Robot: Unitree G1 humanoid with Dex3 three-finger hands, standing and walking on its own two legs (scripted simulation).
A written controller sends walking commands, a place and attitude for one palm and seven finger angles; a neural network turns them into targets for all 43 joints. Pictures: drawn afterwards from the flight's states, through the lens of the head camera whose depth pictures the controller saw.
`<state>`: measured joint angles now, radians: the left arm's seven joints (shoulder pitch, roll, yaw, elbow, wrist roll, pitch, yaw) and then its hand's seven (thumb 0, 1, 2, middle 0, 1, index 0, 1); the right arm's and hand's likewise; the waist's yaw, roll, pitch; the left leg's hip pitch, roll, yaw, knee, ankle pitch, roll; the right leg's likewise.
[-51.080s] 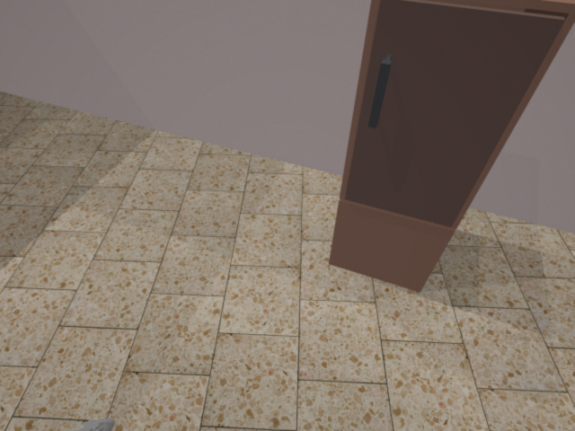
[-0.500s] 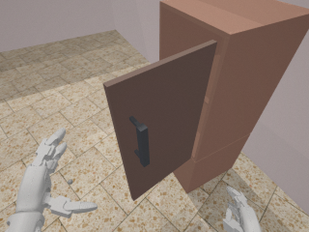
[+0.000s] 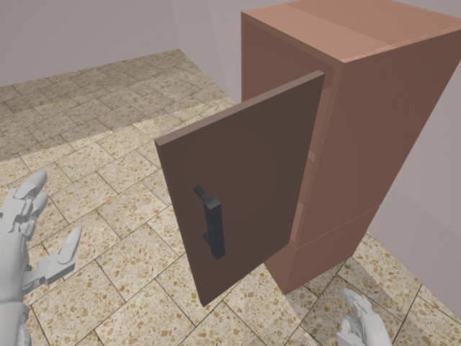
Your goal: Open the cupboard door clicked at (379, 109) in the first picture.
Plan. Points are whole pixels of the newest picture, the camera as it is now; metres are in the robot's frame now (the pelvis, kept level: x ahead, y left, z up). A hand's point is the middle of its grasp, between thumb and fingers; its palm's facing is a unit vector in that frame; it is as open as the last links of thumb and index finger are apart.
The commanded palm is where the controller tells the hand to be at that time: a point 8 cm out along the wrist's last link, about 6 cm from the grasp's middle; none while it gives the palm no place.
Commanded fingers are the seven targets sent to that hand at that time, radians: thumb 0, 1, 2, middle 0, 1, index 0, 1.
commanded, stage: draw the hand back to the body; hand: left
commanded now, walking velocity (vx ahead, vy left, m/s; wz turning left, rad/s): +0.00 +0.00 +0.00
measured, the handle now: (209, 223) +0.31 +0.09 +0.05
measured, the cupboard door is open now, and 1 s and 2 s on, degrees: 99 99 99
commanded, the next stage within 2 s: step back with the hand held close in 0.42 s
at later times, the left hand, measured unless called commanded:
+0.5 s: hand (56, 259) +0.17 +0.25 +0.16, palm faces +0.46 -0.80 -0.39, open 7.4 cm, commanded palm +0.12 +0.29 +0.17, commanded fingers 0.00 0.90 0.90 -0.20 -0.30 -0.20 -0.30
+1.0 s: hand (29, 283) +0.14 +0.27 +0.15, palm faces +0.38 -0.77 -0.52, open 7.4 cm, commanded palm +0.08 +0.31 +0.17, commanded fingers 0.00 0.90 0.90 -0.20 -0.30 -0.20 -0.30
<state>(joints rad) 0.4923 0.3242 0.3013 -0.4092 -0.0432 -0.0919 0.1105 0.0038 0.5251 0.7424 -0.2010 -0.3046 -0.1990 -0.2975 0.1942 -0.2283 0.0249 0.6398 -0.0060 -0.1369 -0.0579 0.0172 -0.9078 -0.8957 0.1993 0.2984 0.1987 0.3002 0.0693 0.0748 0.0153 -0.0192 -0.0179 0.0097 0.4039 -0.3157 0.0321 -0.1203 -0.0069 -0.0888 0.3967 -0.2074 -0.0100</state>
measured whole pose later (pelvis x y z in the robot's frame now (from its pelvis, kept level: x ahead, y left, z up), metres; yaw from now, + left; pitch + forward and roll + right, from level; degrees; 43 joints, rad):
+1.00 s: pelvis -0.06 +0.01 -0.01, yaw +0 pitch +0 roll +0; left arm 0.56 0.42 0.43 -0.51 -0.03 -0.17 0.13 0.01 0.89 0.90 -0.22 -0.31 -0.22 -0.30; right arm 0.19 -0.23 -0.02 0.57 0.01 -0.04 -0.08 0.02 -0.91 -0.90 0.20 0.30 0.20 0.30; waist 0.01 -0.01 0.05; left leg -0.26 -0.05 0.04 0.53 -0.27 0.05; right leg -0.36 -0.04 -0.06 0.51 -0.15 0.00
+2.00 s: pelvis -0.23 -0.02 -0.01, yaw +0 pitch +3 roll +1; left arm 0.59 0.42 0.41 -0.55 -0.05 -0.13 0.15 0.01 0.89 0.90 -0.22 -0.31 -0.22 -0.30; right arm 0.17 -0.25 0.00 0.59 0.02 -0.06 -0.09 0.02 -0.91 -0.90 0.20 0.30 0.20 0.30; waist -0.01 -0.03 0.00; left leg -0.28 -0.03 0.05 0.48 -0.26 0.04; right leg -0.23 0.02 -0.06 0.51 -0.34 -0.04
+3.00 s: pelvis -0.29 -0.01 -0.01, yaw +4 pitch -1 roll +0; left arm 0.28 0.19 0.04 0.98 0.01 0.02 0.02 -0.05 1.01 0.90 -0.21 -0.30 -0.21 -0.30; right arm 0.26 -0.17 0.01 1.02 -0.03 0.02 -0.02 0.01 -0.91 -0.90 0.20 0.30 0.20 0.30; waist 0.00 -0.01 0.06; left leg -0.23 0.03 0.04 0.50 -0.26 -0.01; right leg -0.22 0.00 -0.12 0.50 -0.26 -0.04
